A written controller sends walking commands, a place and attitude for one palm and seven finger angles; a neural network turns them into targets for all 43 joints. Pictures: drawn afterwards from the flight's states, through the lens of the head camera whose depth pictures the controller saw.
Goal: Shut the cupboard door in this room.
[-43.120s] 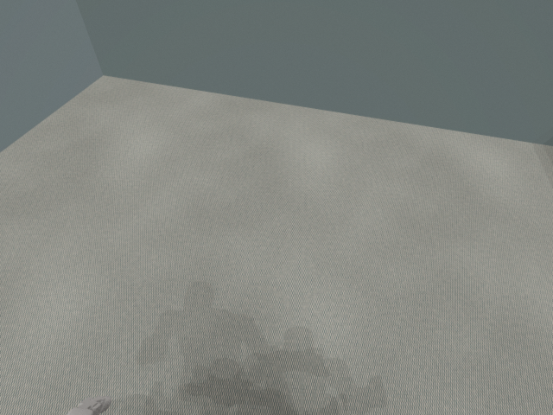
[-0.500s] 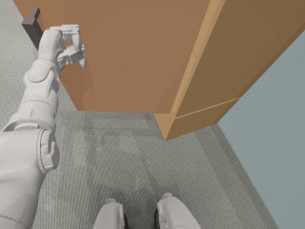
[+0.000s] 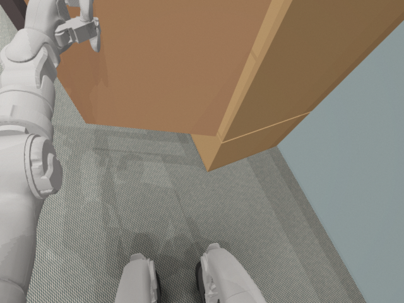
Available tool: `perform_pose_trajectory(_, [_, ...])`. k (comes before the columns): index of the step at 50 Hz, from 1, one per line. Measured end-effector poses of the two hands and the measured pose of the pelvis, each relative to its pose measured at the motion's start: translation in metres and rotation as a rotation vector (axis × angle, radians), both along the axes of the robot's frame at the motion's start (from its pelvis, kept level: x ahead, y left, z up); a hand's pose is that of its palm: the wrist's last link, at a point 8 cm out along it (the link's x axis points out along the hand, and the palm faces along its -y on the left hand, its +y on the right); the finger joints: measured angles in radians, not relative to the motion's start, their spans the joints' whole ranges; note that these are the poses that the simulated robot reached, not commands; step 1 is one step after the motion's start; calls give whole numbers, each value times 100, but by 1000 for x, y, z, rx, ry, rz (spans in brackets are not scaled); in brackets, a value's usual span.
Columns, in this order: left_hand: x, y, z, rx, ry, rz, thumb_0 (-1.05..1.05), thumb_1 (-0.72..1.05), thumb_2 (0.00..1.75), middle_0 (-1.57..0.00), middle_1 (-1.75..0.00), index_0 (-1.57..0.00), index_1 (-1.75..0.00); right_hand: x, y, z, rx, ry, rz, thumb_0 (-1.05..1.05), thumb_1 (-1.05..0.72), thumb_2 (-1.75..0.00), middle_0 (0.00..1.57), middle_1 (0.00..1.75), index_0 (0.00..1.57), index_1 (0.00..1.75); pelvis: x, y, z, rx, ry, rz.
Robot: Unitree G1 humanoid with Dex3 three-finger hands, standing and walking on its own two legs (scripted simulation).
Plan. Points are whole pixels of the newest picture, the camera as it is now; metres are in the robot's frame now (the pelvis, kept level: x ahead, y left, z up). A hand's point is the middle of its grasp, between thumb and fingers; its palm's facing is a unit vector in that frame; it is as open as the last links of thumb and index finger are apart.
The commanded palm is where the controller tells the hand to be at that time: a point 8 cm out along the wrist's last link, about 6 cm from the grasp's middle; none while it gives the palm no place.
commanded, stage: push the door shut along its arc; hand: left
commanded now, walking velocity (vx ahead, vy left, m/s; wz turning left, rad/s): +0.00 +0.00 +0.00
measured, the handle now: (28, 12) +0.61 +0.21 +0.12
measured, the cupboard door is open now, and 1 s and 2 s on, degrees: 64 53 53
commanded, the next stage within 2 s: pull the fist back off the door in 0.24 s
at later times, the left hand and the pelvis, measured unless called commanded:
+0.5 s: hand (113, 5) +0.63 +0.07 +0.12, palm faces +0.05 -0.99 +0.11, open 3.2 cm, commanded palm +0.60 +0.08 +0.12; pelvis +0.00 +0.00 -0.02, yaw -1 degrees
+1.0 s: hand (116, 39) +0.56 +0.07 +0.11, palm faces +0.08 -1.00 -0.03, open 3.1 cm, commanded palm +0.52 +0.11 +0.12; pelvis +0.03 -0.02 +0.03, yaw +1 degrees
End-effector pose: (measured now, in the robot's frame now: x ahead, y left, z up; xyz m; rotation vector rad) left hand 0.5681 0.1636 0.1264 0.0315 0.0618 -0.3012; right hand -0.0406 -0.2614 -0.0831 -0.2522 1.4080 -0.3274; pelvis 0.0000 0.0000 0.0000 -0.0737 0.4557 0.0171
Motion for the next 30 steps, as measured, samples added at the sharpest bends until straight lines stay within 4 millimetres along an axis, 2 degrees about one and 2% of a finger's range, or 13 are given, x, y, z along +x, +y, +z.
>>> perform_pose_trajectory(18, [32, -24, 1, 11, 2, -47, 2, 103, 102, -130, -150, -130, -150, -19, 9, -9, -8, 60, -28, 0, -90, -90, 20, 30, 20, 30, -1, 2, -15, -11, 62, -1])
perform_pose_trajectory(24, [39, -35, -10, -140, 36, 294, 2, 93, 97, -130, -150, -130, -150, -25, 22, -11, 67, 97, 6, 0, -91, -90, 20, 30, 20, 30, 2, 0, -16, -10, 89, -3])
perform_pose_trajectory(27, [36, -45, -15, -67, -3, 415, 1, 91, 94, -130, -150, -130, -150, -25, 29, -12, 120, 101, 13, 0, -91, -90, 20, 30, 20, 30, 6, -2, -15, -4, 96, -8])
perform_pose_trajectory(30, [31, -55, -16, 28, -62, 428, 1, 91, 93, -130, -150, -130, -150, -25, 34, -12, 166, 101, -10, 0, -91, -90, 20, 30, 20, 30, 10, -5, -10, 6, 86, -16])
